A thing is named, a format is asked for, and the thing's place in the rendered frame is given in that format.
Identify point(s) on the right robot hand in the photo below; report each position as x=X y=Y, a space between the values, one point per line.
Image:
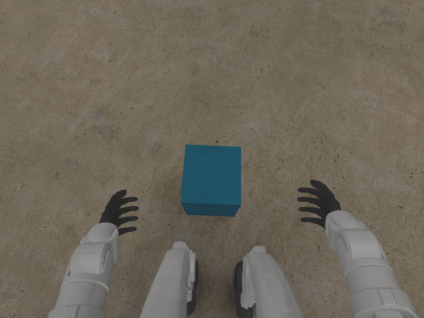
x=326 y=201

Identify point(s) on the left robot hand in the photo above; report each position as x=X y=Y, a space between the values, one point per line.
x=113 y=211

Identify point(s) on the robot left forearm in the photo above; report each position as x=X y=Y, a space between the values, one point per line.
x=86 y=282

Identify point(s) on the carton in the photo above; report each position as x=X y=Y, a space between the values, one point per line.
x=211 y=182

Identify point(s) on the right robot shin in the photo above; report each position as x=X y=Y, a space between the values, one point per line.
x=247 y=295

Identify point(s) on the robot right forearm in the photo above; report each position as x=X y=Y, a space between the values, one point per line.
x=373 y=287

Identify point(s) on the robot right thigh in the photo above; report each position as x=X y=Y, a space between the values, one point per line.
x=274 y=296

